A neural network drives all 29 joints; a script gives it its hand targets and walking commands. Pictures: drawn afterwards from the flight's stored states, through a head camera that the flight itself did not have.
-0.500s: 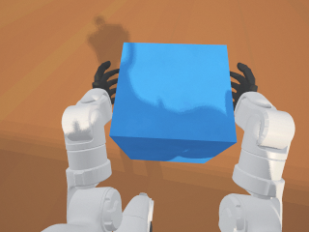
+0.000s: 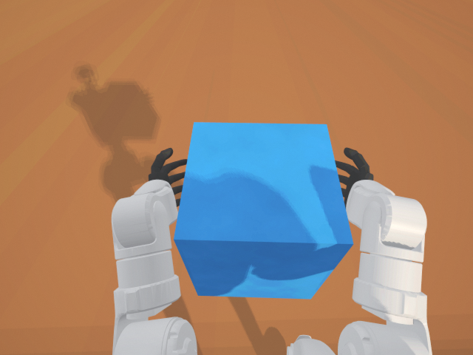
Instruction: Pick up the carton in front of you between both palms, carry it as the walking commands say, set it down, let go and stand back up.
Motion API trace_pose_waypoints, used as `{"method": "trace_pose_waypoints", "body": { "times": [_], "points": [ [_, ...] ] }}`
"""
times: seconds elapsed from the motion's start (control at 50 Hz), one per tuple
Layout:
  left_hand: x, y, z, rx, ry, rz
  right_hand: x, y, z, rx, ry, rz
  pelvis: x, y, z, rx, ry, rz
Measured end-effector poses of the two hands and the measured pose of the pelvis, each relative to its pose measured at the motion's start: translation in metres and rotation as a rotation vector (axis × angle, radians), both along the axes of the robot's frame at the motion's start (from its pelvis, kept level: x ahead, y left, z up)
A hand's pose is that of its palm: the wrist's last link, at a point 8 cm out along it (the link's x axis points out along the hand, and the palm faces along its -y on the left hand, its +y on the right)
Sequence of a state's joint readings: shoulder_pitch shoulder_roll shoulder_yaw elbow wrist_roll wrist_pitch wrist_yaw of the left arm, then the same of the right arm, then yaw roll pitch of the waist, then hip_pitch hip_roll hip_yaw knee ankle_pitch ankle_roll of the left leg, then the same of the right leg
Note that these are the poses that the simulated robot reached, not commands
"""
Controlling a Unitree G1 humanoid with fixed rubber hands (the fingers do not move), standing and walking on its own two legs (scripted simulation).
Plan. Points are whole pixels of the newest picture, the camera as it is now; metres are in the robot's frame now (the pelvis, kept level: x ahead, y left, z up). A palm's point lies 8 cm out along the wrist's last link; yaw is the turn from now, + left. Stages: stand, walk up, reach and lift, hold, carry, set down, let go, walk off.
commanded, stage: carry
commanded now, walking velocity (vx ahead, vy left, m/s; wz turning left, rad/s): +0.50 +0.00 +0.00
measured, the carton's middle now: (256, 217) +0.33 -0.01 +0.03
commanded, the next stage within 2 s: none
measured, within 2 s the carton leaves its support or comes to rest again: neither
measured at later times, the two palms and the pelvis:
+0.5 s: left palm (178, 99) +0.57 +0.14 +0.10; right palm (322, 93) +0.58 -0.16 +0.09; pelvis +0.34 -0.02 -0.01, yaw +3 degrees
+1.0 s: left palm (183, 24) +0.89 +0.16 +0.10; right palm (293, 20) +0.89 -0.14 +0.10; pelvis +0.65 +0.01 -0.01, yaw +1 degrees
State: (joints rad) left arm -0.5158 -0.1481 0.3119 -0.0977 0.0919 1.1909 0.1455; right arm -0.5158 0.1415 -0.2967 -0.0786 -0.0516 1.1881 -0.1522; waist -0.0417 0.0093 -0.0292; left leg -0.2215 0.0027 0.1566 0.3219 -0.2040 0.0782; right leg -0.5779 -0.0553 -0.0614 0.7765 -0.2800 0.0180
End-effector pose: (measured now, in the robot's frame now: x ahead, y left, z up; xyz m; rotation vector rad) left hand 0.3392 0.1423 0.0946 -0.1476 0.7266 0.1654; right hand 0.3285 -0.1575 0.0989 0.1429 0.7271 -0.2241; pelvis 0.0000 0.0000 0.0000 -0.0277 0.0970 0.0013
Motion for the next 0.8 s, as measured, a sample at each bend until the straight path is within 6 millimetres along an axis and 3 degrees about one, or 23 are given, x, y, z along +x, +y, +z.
{"method": "trace_pose_waypoints", "body": {
  "times": [0.1,0.2,0.34,0.5,0.62,0.7,0.8],
  "points": [
    [0.034,-0.001,-0.015,0.005,-0.042,0.048,0.05,0.001,-0.012,0.003,-0.047,0.056,0.072,-0.015,-0.004,0.007,0.0,0.001],
    [0.086,-0.014,-0.016,0.08,-0.098,0.034,0.109,-0.011,-0.022,-0.018,-0.103,0.116,0.148,-0.033,-0.021,-0.003,-0.014,0.027],
    [0.138,-0.017,-0.013,0.104,-0.007,0.032,0.165,-0.015,-0.022,-0.036,-0.015,0.158,0.233,-0.038,-0.003,0.038,-0.005,0.051],
    [0.23,0.0,0.001,0.101,-0.087,0.025,0.255,0.002,-0.006,-0.05,-0.094,0.147,0.339,-0.019,-0.007,0.036,-0.031,0.042],
    [0.324,0.027,-0.02,0.066,-0.112,0.006,0.341,0.029,-0.017,-0.091,-0.116,0.13,0.427,0.01,-0.034,0.046,-0.057,0.011],
    [0.373,0.03,-0.026,0.062,-0.02,-0.032,0.379,0.032,-0.025,-0.081,-0.02,0.093,0.464,0.023,-0.021,0.029,-0.043,-0.008],
    [0.428,0.029,-0.017,0.069,-0.005,-0.067,0.426,0.031,-0.016,-0.078,-0.002,0.062,0.516,0.028,-0.003,0.011,-0.027,-0.007]
  ]
}}
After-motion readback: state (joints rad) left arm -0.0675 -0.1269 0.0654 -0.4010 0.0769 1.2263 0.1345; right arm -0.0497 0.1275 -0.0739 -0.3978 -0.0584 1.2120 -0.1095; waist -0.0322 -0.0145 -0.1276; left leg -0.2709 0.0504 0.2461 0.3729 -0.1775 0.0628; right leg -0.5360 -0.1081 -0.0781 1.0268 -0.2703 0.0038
